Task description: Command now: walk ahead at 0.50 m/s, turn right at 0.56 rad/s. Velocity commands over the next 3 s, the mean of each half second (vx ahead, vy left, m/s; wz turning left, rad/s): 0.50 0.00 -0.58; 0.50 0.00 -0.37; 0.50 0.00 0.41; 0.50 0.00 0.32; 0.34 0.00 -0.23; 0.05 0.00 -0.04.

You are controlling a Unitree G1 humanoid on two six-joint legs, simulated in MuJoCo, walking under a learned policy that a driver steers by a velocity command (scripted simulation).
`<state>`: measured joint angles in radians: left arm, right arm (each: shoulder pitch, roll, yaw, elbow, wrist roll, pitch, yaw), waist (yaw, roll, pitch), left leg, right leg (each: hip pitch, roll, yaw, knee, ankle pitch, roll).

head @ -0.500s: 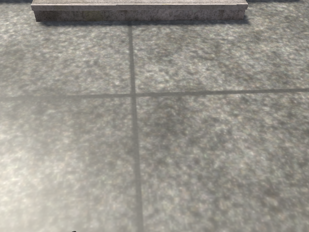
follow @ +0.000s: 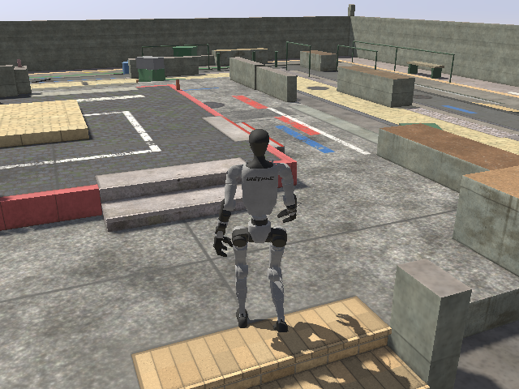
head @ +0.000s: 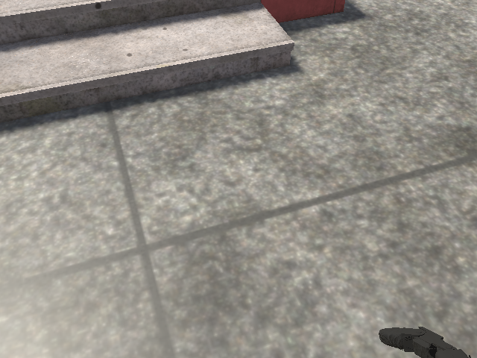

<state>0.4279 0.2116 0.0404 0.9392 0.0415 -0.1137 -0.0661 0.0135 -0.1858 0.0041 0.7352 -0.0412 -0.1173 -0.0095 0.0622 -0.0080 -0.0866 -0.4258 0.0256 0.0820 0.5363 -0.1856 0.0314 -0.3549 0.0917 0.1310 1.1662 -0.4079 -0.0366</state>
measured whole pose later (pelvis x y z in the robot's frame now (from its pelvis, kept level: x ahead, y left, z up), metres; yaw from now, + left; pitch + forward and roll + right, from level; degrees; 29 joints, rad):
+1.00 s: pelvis +0.53 -0.09 +0.00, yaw -28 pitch +2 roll +0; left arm 0.30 0.26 0.07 0.71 -0.01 -0.06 0.01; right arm 0.17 -0.25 -0.06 0.72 0.00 -0.10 0.03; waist 0.00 -0.02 -0.01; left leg -0.41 -0.06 -0.02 0.54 -0.18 0.05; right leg -0.39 0.05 0.08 1.18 -0.41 -0.03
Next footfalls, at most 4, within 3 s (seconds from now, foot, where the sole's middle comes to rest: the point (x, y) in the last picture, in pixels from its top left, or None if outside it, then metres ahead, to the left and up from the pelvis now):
0.44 right None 0.35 -0.15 -0.77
0.88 left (284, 317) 0.67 -0.06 -0.77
1.34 right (376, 294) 0.76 -0.34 -0.77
1.84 left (293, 210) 1.08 -0.10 -0.77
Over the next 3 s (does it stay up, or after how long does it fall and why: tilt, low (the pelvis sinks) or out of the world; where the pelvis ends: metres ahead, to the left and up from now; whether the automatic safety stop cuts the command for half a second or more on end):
stays up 1.29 -0.23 0.00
